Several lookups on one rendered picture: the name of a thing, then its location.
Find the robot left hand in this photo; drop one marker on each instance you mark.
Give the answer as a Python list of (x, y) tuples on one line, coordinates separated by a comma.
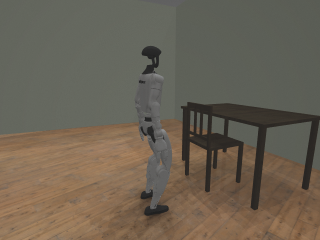
[(140, 132)]

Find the humanoid robot head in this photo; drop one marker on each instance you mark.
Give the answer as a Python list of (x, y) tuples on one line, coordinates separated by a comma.
[(151, 52)]

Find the robot left upper arm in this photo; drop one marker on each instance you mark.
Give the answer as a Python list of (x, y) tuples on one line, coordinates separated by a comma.
[(137, 95)]

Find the chair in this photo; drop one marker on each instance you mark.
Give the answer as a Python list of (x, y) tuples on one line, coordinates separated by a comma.
[(210, 142)]

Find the robot right hand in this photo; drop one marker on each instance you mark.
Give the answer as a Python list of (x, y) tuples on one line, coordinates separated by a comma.
[(160, 145)]

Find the robot right shin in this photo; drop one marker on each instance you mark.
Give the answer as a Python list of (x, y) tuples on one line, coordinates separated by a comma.
[(159, 185)]

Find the robot left forearm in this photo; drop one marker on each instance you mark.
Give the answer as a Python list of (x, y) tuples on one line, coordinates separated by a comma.
[(140, 113)]

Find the table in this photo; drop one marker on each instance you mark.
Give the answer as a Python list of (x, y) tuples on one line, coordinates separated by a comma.
[(262, 118)]

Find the robot right forearm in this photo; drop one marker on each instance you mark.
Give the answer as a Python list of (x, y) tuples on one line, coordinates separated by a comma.
[(155, 118)]

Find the robot right upper arm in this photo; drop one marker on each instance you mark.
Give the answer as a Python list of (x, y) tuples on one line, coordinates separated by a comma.
[(156, 84)]

